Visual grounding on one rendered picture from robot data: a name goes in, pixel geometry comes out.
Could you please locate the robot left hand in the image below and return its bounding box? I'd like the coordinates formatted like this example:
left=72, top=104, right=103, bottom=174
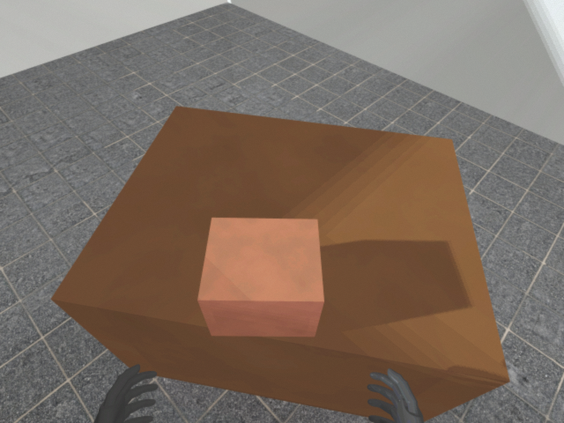
left=93, top=364, right=158, bottom=423

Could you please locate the pedestal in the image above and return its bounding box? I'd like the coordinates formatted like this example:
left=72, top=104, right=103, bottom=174
left=51, top=106, right=510, bottom=422

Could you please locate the robot right hand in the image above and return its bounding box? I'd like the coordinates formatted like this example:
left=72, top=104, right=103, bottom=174
left=367, top=368, right=424, bottom=423

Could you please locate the carton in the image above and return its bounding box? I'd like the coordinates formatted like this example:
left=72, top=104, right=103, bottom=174
left=197, top=218, right=324, bottom=337

